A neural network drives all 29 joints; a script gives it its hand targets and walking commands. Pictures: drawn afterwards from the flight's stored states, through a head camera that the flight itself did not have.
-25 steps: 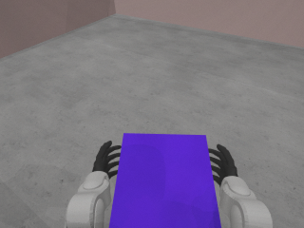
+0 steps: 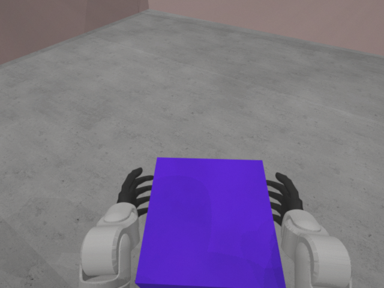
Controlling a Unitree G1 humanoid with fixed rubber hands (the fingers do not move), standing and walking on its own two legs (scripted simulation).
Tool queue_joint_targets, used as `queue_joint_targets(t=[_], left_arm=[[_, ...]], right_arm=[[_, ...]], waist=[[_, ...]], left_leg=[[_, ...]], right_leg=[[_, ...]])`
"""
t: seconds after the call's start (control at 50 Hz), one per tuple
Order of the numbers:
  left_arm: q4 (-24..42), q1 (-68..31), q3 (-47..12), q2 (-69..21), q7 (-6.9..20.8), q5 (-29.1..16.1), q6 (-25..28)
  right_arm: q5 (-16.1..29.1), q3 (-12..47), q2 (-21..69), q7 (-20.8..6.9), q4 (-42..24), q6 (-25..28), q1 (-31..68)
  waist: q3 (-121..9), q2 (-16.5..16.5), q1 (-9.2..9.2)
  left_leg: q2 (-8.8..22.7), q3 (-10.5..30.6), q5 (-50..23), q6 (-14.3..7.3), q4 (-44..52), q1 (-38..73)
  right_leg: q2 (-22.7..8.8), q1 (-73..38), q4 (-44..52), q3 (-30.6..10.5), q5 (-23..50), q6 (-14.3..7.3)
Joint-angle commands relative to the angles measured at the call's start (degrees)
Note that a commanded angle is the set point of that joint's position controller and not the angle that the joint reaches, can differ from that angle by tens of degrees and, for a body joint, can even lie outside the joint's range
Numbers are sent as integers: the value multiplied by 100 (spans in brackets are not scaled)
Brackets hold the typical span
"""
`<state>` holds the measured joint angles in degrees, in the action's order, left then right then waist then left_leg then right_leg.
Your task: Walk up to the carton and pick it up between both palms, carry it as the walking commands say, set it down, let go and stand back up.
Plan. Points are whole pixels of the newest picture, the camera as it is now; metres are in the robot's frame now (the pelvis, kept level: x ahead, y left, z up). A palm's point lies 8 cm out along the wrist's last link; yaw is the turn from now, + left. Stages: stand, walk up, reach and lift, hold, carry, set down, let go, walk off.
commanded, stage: carry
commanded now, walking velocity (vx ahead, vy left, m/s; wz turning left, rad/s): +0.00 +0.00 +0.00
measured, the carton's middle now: (206, 237) +0.24 +0.00 +0.01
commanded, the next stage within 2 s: hold in 0.48 s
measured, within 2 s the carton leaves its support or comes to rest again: neither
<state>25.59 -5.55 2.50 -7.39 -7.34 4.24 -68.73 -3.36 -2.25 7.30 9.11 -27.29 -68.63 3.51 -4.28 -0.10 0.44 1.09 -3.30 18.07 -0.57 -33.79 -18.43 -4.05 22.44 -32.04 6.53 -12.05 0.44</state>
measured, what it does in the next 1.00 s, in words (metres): stands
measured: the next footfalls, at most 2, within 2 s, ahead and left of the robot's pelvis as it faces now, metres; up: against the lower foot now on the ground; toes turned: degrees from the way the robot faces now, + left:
none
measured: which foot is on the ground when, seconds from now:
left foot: down 0.00-1.00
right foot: down 0.00-1.00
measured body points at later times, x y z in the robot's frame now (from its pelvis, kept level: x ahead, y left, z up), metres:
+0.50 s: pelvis -0.01 -0.01 +0.00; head -0.01 -0.01 +0.45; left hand +0.29 +0.14 +0.06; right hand +0.29 -0.15 +0.06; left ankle -0.01 +0.11 -0.73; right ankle +0.05 -0.13 -0.73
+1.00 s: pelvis -0.02 +0.00 +0.01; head -0.06 -0.01 +0.45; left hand +0.29 +0.13 +0.04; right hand +0.28 -0.16 +0.04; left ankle -0.01 +0.11 -0.73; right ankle +0.05 -0.12 -0.73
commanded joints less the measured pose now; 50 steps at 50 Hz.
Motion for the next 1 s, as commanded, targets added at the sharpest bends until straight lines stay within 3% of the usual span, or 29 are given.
queue_joint_targets(t=[0.0, 0.2, 0.32, 0.38, 0.46, 0.48, 0.5, 0.52, 0.54, 0.56, 0.58, 0.6, 0.64, 0.7, 0.78, 0.8, 0.9, 0.98], left_arm=[[270, -1968, -3196, -4795, 681, -1458, 52], [-746, -2234, -2691, -4651, 794, -1225, 661], [-1725, -2525, -2129, -4347, 909, -920, 1431], [-1684, -2615, -2208, -4438, 946, -948, 1763], [-1341, -2412, -2535, -4583, 926, -1046, 1794], [-3352, -1492, -859, -2574, 1019, 224, 2017], [-3594, -1872, -1133, -2561, 1021, 32, 2415], [-2878, -1820, -1598, -3001, 1073, -179, 2758], [-2462, -1688, -2102, -3417, 1124, -407, 2934], [-2038, -2146, -2589, -3692, 1218, -695, 3078], [-1777, -2654, -2820, -3767, 1263, -796, 3157], [-1707, -2555, -2859, -3743, 1269, -769, 3180], [-1925, -2229, -2619, -3546, 1252, -564, 3154], [-2512, -2061, -2253, -3357, 1253, -329, 3059], [-3068, -2388, -2116, -3748, 1351, -303, 3012], [-3107, -2726, -2202, -4146, 1480, -260, 3002], [-4187, -3694, -1773, -4938, 1773, 2, 3127], [-5133, -4687, -1306, -5529, 2116, 129, 3399]], right_arm=[[1628, 3388, 4577, -841, -474, 61, 2164], [1319, 2885, 4443, -956, 550, 642, 2458], [933, 2305, 4186, -1057, 1614, 1393, 2703], [947, 2392, 4325, -1085, 1605, 1734, 2787], [1052, 2703, 4478, -1055, 1225, 1784, 2604], [-113, 1092, 2595, -1143, 3236, 2003, 1812], [-20, 1257, 2554, -1130, 3699, 2389, 2104], [114, 1748, 3031, -1193, 2995, 2709, 2076], [367, 2232, 3519, -1252, 2555, 2874, 1958], [602, 2491, 3813, -1267, 2051, 3003, 2246], [712, 2631, 3895, -1288, 1669, 3041, 2656], [735, 2726, 3895, -1290, 1542, 3045, 2573], [620, 2691, 3703, -1298, 1744, 2991, 2280], [491, 2474, 3467, -1326, 2259, 2885, 2256], [409, 2303, 3678, -1437, 2739, 2813, 2679], [75, 2209, 3979, -1425, 2751, 2761, 2697], [112, 1837, 4973, -1784, 3803, 2806, 3836], [-92, 1319, 5580, -2055, 4615, 2975, 4668]], waist=[[-1203, -5, -12], [-1213, -43, -26], [-1187, 3, -34], [-1271, 28, -37], [-1373, 17, -47], [462, 207, -10], [506, 223, -64], [68, 132, -128], [-584, 126, -151], [-1346, 44, -301], [-1922, -17, -359], [-2018, -26, -364], [-1557, 16, -287], [-636, 102, -186], [-287, 130, -158], [-201, -133, -615], [93, 155, -416], [-130, -28, -557]], left_leg=[[624, 525, -926, -87, 622, -6], [572, 481, -623, -46, 708, -73], [552, 468, -540, -25, 770, -65], [550, 467, -586, -24, 774, 18], [575, 483, -736, -41, 759, 177], [-607, 674, -191, -194, 1278, 315], [-493, 783, -255, -188, 1308, 153], [-409, 799, -702, -143, 1302, 441], [-379, 848, -1649, -97, 1202, 805], [-420, 917, -2301, -77, 1099, 1001], [-469, 931, -2548, -79, 1049, 1010], [-496, 943, -2586, -90, 1082, 1001], [-515, 940, -2294, -99, 1246, 879], [-494, 941, -1550, -126, 1452, 681], [-440, 959, -1092, -133, 1550, 629], [-521, 988, -576, -167, 1514, 455], [-479, 1057, 245, -229, 1503, 355], [-492, 1047, 595, -292, 1292, 131]], right_leg=[[-527, -918, 400, -587, 804, -113], [-509, -903, 582, -606, 564, -148], [-472, -910, 654, -575, 327, -170], [-462, -954, 664, -571, 328, -181], [-489, -1019, 648, -580, 483, -180], [733, -2032, 925, -789, 386, -216], [704, -2055, 887, -853, 423, -279], [693, -2241, 893, -891, 804, -213], [732, -2551, 815, -923, 1675, -100], [779, -2958, 720, -975, 2384, -35], [798, -3338, 612, -998, 2865, -18], [789, -3468, 600, -1018, 3092, -18], [770, -3354, 733, -984, 2791, -48], [765, -2990, 968, -930, 1779, -126], [797, -2853, 1034, -911, 1131, -189], [838, -2922, 1023, -873, 833, -104], [826, -2553, 922, -903, -36, -82], [823, -2362, 856, -1000, -419, -91]])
